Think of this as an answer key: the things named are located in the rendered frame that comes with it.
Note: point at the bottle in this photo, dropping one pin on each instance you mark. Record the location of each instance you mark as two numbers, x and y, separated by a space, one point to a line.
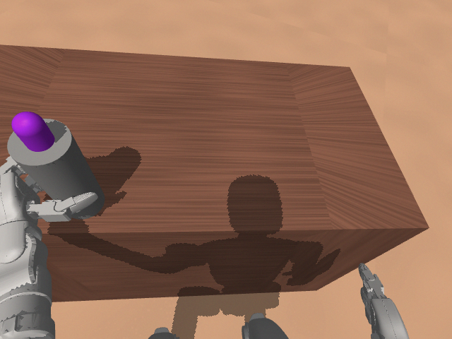
48 152

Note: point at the right robot hand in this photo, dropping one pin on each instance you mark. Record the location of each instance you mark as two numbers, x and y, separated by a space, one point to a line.
381 312

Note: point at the left robot hand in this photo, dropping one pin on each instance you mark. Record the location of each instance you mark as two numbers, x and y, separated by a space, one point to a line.
19 199

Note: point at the left robot arm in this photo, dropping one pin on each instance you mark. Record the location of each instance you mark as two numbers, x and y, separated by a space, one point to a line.
25 283

